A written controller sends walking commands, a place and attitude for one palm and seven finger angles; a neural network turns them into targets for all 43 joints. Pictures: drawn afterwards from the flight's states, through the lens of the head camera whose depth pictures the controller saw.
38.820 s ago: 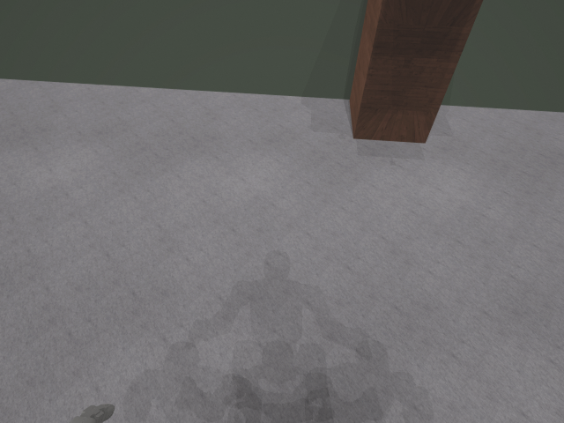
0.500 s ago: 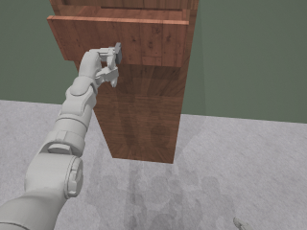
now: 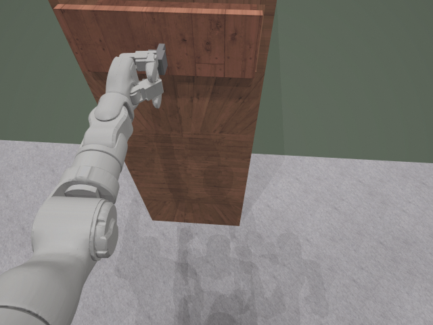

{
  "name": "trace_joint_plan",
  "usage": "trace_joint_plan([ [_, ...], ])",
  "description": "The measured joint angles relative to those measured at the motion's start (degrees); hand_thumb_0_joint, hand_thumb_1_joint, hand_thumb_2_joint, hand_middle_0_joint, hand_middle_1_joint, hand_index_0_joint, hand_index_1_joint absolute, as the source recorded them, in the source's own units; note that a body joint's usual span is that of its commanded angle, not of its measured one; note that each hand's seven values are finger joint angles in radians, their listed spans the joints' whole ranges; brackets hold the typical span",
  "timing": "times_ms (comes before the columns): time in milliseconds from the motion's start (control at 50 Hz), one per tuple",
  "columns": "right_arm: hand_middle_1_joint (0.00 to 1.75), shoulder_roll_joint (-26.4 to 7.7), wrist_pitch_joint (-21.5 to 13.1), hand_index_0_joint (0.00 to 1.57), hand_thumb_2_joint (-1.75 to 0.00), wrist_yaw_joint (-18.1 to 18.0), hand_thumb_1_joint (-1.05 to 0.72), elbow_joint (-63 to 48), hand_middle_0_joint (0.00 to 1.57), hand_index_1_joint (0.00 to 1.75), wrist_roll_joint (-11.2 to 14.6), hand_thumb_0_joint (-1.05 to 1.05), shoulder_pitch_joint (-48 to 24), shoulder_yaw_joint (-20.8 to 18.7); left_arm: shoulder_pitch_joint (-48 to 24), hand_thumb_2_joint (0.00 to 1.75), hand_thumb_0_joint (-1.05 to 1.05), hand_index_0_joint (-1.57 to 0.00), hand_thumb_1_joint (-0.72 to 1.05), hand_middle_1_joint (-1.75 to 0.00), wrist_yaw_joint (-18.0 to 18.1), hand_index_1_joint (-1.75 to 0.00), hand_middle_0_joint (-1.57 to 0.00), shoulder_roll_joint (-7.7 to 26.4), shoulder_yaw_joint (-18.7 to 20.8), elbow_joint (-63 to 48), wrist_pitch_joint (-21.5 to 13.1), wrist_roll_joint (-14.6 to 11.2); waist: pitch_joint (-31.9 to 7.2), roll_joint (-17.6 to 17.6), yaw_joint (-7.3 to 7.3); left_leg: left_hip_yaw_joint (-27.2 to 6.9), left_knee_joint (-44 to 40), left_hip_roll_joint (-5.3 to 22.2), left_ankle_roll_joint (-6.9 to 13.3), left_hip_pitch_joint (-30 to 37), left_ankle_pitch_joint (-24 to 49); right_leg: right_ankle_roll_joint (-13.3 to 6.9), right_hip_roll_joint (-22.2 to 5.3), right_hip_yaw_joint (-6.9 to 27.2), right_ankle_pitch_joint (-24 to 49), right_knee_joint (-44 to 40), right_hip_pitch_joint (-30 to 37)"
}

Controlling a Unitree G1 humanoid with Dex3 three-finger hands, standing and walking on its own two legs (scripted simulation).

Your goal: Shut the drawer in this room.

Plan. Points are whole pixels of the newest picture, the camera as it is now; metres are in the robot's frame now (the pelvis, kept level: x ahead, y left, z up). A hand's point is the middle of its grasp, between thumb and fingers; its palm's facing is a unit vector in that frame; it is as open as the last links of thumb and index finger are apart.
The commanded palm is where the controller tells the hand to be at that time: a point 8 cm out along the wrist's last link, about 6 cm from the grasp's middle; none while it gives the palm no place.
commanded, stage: push the drawer shut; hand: left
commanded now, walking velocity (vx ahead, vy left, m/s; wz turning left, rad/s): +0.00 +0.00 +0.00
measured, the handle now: (158, 57) +0.57 +0.11 +0.19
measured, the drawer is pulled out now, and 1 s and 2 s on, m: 0.03 0.00 0.00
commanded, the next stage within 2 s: pull the fist back off the drawer in 0.50 s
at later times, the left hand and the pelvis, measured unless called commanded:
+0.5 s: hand (167, 72) +0.52 +0.09 +0.18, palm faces -0.08 -1.00 -0.03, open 3.1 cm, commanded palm +0.55 +0.13 +0.18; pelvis -0.01 -0.01 +0.00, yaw +0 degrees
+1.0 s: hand (164, 73) +0.52 +0.09 +0.18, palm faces -0.08 -1.00 -0.03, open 3.0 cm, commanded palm +0.50 +0.14 +0.18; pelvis -0.02 +0.00 -0.01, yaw -1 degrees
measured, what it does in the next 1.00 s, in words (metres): stands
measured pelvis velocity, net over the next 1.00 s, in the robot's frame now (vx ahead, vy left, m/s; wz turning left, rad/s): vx -0.02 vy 0.00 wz -0.01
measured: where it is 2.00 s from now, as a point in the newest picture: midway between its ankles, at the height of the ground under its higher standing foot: outside the picture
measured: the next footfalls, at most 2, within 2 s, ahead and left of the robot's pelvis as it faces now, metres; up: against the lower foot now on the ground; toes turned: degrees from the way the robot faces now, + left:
none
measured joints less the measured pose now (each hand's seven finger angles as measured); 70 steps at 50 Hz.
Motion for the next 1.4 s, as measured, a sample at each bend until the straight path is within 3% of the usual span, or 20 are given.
trace_joint_plan([
  [400, 0.30, -0.9, 0.3, 0.21, -0.90, 0.6, -0.91, 0.8, 0.21, 0.30, -1.3, 0.00, 1.9, 0.1, -10.0, 1.06, 0.02, -1.40, 0.91, -1.60, 1.4, -1.60, -1.40, 4.4, 2.3, 11.4, -2.2, 2.2, -0.1, 0.1, -3.67, -0.4, 1.6, 0.5, -0.4, -5.1, 0.2, -0.4, 0.4, -0.5, 0.6, 0.6, -4.6],
  [640, 0.30, -2.3, 0.5, 0.21, -0.90, 0.2, -0.91, 1.3, 0.21, 0.30, -1.2, 0.00, 3.6, 0.2, -12.5, 1.09, -0.04, -1.40, 0.81, -1.60, 0.7, -1.60, -1.40, 8.0, 3.5, 15.0, -3.2, 2.7, 0.1, 0.2, -5.64, -0.6, 2.9, 0.9, -0.6, -8.6, 0.7, -0.5, 0.8, -0.8, 2.1, 0.2, -7.2],
  [840, 0.30, -2.4, 0.5, 0.21, -0.90, 0.5, -0.91, 0.9, 0.21, 0.30, -1.6, 0.00, 4.5, 0.2, -13.0, 1.07, -0.05, -1.40, 0.81, -1.60, 0.0, -1.60, -1.40, 9.0, 3.9, 15.5, -3.6, 3.1, -0.1, 0.0, -6.38, -0.2, 3.4, 0.6, -0.3, -9.8, 0.9, -0.3, 0.6, -0.4, 2.5, 0.5, -8.4],
  [1020, 0.30, -1.8, 0.9, 0.21, -0.90, 1.3, -0.91, 0.0, 0.21, 0.30, -2.0, 0.00, 4.6, 0.0, -10.6, 1.04, -0.02, -1.40, 0.85, -1.60, 0.0, -1.60, -1.40, 7.2, 4.0, 12.7, -3.7, 2.7, -0.6, 0.4, -5.38, 0.4, 3.3, 0.5, 0.0, -8.7, 0.3, 0.0, 0.5, 0.3, 1.8, 0.8, -7.8],
  [1180, 0.30, -1.0, 1.9, 0.21, -0.90, 1.9, -0.91, -1.7, 0.21, 0.30, -1.4, 0.01, 3.8, -0.2, -3.2, 0.97, 0.01, -1.40, 0.90, -1.60, -0.6, -1.60, -1.40, 3.4, 4.9, 5.1, -3.6, 1.1, -1.9, 0.7, -3.37, 1.8, 1.8, 0.8, 0.2, -4.9, -0.8, 0.1, 1.0, 1.6, 0.5, 0.8, -5.2],
  [1400, 0.30, 0.2, 3.9, 0.21, -0.90, 1.3, -0.91, -4.5, 0.21, 0.30, -0.3, 0.01, -0.6, -0.6, 6.3, 0.91, 0.01, -1.41, 0.90, -1.60, 1.1, -1.60, -1.40, -0.7, 5.0, -7.8, 1.5, 1.5, -1.7, 1.1, -0.91, 2.3, -0.8, 1.5, 0.0, 0.6, -1.8, -0.1, 1.8, 2.1, -1.0, -0.4, -0.5],
])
